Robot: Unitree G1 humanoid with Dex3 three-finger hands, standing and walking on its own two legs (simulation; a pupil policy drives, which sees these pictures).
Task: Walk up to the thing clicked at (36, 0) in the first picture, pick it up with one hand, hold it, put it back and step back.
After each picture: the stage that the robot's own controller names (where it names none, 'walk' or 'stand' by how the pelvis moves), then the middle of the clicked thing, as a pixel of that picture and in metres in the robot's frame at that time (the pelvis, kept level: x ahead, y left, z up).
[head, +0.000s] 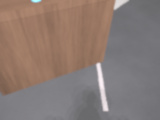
stand; out of the picture +1.02 +0.29 +0.06
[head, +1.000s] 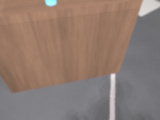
walk; out of the picture +0.94 +0.23 +0.06
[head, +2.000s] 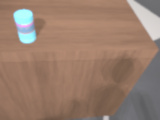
walk; (25, 26) +0.58 +0.23 +0.08
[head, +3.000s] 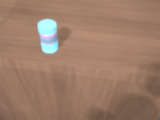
stand; (48, 37) +0.52 +0.16 +0.08
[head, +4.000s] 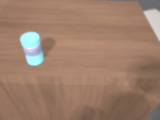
stand; (32, 49) +0.50 +0.20 +0.06
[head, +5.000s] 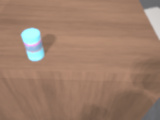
stand; (33, 45) +0.52 +0.20 +0.06
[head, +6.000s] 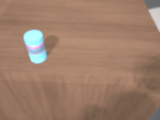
stand; (36, 47) +0.51 +0.19 +0.06
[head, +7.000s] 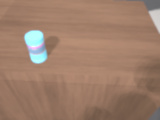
stand; (36, 47) +0.51 +0.19 +0.06
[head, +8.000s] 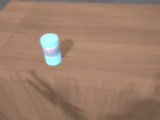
rise first; (51, 49) +0.50 +0.16 +0.06
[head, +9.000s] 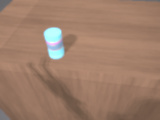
go down; (54, 43) +0.53 +0.16 +0.06
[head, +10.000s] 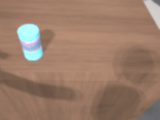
go down; (31, 43) +0.50 +0.15 +0.07
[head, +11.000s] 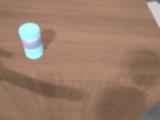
approach; (32, 41) +0.51 +0.16 +0.07
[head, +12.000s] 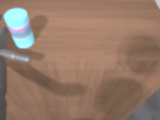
close in; (20, 29) +0.52 +0.17 +0.10
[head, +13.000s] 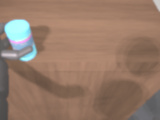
lift; (22, 41) +0.47 +0.16 +0.11
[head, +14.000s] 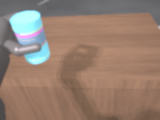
lift; (32, 38) +0.33 +0.12 +0.29
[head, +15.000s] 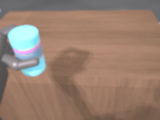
hold; (29, 51) +0.32 +0.14 +0.24
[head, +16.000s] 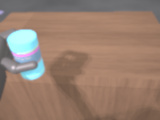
hold; (28, 55) +0.31 +0.15 +0.24
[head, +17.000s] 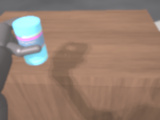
crouch; (31, 41) +0.36 +0.14 +0.25
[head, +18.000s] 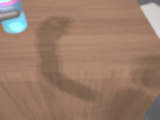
crouch; (9, 8) +0.47 +0.17 +0.27
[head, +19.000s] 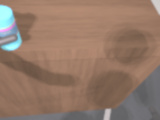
lower; (5, 29) +0.49 +0.17 +0.12
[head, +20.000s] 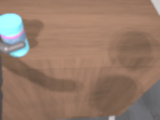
lower; (14, 36) +0.48 +0.17 +0.11
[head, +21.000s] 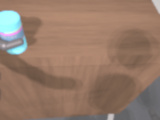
lower; (12, 33) +0.48 +0.17 +0.11
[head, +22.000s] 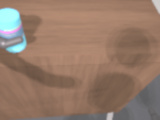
lower; (11, 31) +0.49 +0.17 +0.11
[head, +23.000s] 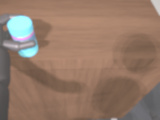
open; (24, 37) +0.48 +0.14 +0.11
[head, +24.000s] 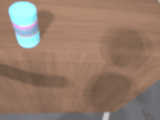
rise; (26, 26) +0.48 +0.13 +0.12
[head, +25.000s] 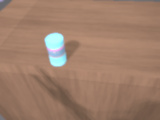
sink last; (56, 50) +0.49 +0.14 +0.08
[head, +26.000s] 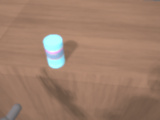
stand; (54, 52) +0.47 +0.13 +0.06
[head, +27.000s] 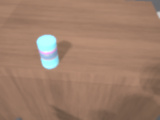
stand; (48, 52) +0.48 +0.14 +0.06
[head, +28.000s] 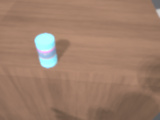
stand; (46, 51) +0.47 +0.15 +0.06
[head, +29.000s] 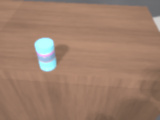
walk; (46, 55) +0.48 +0.15 +0.06
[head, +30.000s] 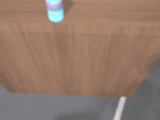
walk; (54, 5) +0.68 +0.14 +0.08
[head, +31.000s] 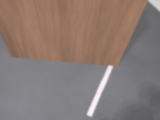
walk; out of the picture +1.03 +0.13 +0.08
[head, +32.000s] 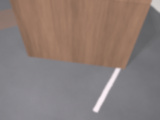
stand; out of the picture +1.17 +0.09 +0.08
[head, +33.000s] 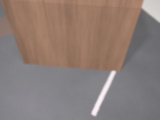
stand; out of the picture +1.17 +0.10 +0.06
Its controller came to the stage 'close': yes
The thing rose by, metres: 0.21
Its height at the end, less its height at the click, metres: +0.00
